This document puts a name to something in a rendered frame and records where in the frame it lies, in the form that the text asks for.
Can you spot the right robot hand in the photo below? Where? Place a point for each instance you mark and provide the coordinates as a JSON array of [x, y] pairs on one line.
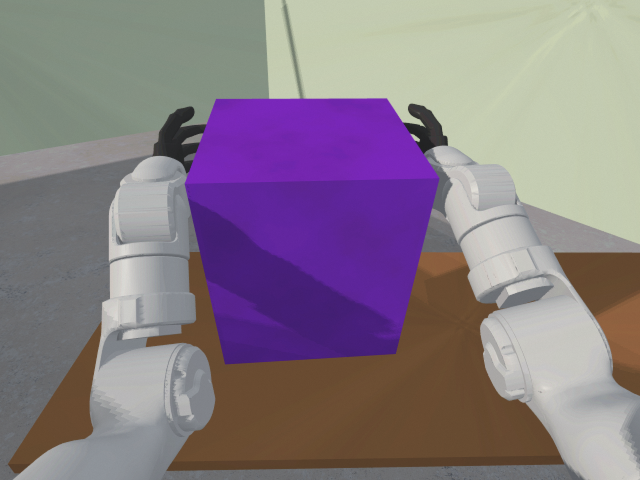
[[431, 135]]

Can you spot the right robot upper arm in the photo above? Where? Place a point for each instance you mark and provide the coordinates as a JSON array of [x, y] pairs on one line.
[[550, 355]]

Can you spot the robot left forearm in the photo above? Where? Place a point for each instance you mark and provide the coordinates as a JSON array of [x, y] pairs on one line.
[[148, 256]]

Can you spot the robot right forearm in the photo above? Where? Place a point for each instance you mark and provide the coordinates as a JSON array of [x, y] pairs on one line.
[[508, 264]]

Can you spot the left robot upper arm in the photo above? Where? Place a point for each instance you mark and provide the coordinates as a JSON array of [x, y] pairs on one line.
[[145, 404]]

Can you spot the carton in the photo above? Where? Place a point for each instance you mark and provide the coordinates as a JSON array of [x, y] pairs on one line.
[[310, 217]]

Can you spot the left robot hand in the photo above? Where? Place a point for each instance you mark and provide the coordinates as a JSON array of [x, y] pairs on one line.
[[172, 135]]

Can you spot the table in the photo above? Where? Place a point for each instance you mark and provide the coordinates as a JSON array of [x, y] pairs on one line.
[[431, 404]]

